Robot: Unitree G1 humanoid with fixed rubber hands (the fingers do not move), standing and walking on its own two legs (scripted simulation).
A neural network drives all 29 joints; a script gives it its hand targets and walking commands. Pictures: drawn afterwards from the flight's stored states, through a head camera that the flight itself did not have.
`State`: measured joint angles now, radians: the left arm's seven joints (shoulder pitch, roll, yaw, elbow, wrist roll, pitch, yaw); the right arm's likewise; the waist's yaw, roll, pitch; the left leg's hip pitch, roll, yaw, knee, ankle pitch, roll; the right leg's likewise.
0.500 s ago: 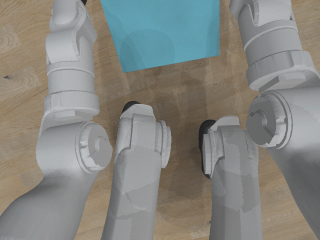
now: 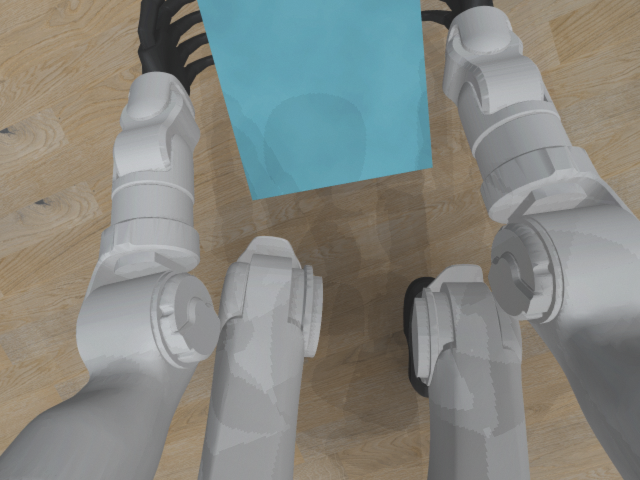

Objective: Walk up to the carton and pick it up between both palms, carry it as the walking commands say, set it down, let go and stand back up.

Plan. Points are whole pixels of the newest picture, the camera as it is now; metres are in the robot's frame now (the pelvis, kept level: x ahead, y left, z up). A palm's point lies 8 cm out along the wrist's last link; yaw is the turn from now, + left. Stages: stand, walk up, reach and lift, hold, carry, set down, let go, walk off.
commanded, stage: set down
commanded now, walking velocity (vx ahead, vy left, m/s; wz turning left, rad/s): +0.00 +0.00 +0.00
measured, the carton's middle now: (322, 75) +0.51 +0.09 -0.27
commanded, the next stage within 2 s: none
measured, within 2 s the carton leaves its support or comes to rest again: rests again in 1.30 s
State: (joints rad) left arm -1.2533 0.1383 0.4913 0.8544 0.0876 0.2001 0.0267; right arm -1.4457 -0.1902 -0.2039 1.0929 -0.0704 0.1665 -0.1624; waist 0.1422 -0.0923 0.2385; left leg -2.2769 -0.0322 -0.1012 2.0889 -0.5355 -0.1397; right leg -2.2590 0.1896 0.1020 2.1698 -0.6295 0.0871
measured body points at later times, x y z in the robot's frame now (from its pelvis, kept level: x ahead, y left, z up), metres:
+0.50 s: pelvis +0.00 +0.01 +0.00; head +0.37 +0.03 +0.26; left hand +0.49 +0.24 -0.18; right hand +0.57 -0.05 -0.18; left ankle +0.12 +0.16 -0.35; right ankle +0.09 -0.12 -0.35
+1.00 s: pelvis +0.01 +0.00 +0.00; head +0.38 +0.02 +0.25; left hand +0.50 +0.25 -0.19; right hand +0.57 -0.05 -0.19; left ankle +0.12 +0.16 -0.35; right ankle +0.09 -0.12 -0.35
